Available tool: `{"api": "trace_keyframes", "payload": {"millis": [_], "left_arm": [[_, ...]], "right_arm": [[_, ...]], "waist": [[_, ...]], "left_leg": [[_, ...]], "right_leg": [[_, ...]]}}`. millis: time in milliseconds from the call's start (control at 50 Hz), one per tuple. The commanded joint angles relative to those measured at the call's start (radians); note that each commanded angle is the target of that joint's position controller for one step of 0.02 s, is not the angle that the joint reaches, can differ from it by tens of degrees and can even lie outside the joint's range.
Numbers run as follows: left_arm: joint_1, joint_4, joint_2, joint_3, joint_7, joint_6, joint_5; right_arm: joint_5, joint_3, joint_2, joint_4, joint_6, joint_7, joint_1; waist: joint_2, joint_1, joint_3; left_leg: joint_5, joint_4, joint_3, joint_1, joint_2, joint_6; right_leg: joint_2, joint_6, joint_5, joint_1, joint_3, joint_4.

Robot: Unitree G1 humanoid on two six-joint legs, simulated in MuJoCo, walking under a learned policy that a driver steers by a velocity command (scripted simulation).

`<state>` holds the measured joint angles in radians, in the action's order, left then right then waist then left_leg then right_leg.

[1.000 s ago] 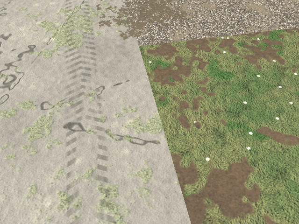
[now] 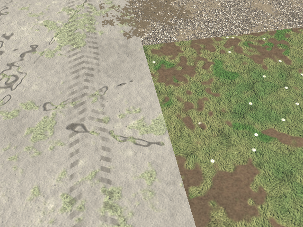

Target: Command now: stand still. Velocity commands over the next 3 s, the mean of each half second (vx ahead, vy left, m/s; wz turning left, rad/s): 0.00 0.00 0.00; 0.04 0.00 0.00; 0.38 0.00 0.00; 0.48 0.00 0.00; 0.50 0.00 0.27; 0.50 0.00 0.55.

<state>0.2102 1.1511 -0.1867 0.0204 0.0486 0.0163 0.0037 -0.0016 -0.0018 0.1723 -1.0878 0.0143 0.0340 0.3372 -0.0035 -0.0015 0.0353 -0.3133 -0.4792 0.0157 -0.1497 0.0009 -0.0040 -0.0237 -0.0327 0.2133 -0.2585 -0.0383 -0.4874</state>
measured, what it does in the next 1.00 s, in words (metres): stands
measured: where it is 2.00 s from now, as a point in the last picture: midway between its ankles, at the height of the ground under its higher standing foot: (164, 213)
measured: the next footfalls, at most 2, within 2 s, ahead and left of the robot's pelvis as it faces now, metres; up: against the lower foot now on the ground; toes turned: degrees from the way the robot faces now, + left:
left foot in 1.60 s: +0.47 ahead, +0.11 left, +0.00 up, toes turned +3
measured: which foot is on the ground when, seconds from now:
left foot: down 0.00-1.00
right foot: down 0.00-1.00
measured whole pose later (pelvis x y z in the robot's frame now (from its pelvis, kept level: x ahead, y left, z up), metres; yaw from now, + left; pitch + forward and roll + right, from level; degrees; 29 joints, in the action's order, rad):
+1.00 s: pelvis +0.02 +0.00 -0.01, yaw +0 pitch -1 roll +0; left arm 0.30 1.14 -0.18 0.02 0.04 -0.01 0.02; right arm 0.02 0.02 0.17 -1.08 0.02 0.04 0.43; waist 0.01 0.01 0.00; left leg -0.39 -0.53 0.01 -0.15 -0.01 -0.03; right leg -0.01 0.02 0.40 -0.31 0.00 -0.69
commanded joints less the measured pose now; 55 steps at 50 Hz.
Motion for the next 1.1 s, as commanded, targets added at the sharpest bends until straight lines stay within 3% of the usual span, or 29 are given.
{"api": "trace_keyframes", "payload": {"millis": [20,860,900,940,960,980,1000,1020,1060,1100], "left_arm": [[0.041,-0.016,-0.093,0.012,0.003,-0.005,0.0],[0.1,-0.028,-0.072,0.011,0.007,-0.007,0.004],[0.12,-0.017,-0.061,0.011,0.008,-0.005,0.008],[0.093,-0.036,-0.066,0.016,0.006,-0.016,0.012],[0.056,-0.058,-0.049,0.013,-0.001,-0.032,0.012],[0.03,-0.078,-0.03,0.008,-0.01,-0.052,0.014],[0.013,-0.093,-0.032,0.008,-0.021,-0.07,0.019],[0.006,-0.107,-0.039,0.01,-0.03,-0.085,0.027],[0.07,-0.098,-0.044,0.016,-0.042,-0.109,0.038],[0.259,-0.011,-0.062,0.041,-0.047,-0.11,0.025]], "right_arm": [[0.0,0.014,0.086,0.009,0.004,0.003,0.089],[0.004,0.017,0.06,0.011,0.007,0.005,0.145],[0.01,0.023,0.069,-0.001,0.002,0.009,0.17],[0.023,0.042,0.126,0.018,0.002,0.016,0.167],[0.029,0.053,0.157,0.02,0.009,0.016,0.195],[0.034,0.068,0.194,0.025,0.018,0.015,0.195],[0.031,0.072,0.194,0.035,0.029,0.014,0.176],[0.025,0.07,0.179,0.046,0.038,0.011,0.15],[0.04,0.07,0.168,0.072,0.042,0.002,0.08],[0.044,0.068,0.163,0.09,0.039,-0.005,0.046]], "waist": [[0.006,0.0,0.027],[0.008,0.001,0.04],[0.031,0.004,0.029],[0.101,0.02,0.105],[0.156,0.04,0.138],[0.202,0.048,0.173],[0.198,0.041,0.202],[0.189,0.029,0.215],[0.148,-0.026,0.185],[0.07,-0.091,0.101]], "left_leg": [[0.111,0.114,-0.019,-0.116,-0.021,-0.012],[0.128,0.107,-0.017,-0.116,-0.02,-0.012],[-0.139,0.128,-0.023,-0.117,-0.012,-0.035],[-0.468,0.2,-0.147,-0.153,-0.092,-0.105],[-0.556,0.264,-0.268,-0.137,-0.181,-0.154],[-0.575,0.317,-0.395,-0.15,-0.282,-0.21],[-0.532,0.343,-0.459,-0.15,-0.337,-0.243],[-0.455,0.337,-0.457,-0.124,-0.348,-0.243],[-0.318,0.271,-0.325,-0.13,-0.283,-0.184],[-0.155,0.095,-0.159,-0.263,-0.152,-0.128]], "right_leg": [[0.001,0.033,-0.129,0.071,0.008,0.055],[0.002,0.031,-0.141,0.067,0.012,0.044],[0.047,0.036,0.103,0.052,0.062,0.002],[0.081,0.051,0.326,-0.085,0.106,-0.107],[0.078,0.056,0.293,-0.165,0.121,-0.201],[0.039,0.068,0.232,-0.208,0.101,-0.304],[-0.001,0.086,0.229,-0.26,0.07,-0.362],[-0.027,0.102,0.274,-0.298,0.05,-0.365],[-0.027,0.129,0.252,-0.16,0.071,-0.152],[0.061,0.102,0.054,0.19,0.133,-0.003]]}}
Over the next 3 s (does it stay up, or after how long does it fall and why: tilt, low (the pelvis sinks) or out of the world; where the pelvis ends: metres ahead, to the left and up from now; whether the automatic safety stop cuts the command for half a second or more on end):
stays up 1.05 0.09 0.01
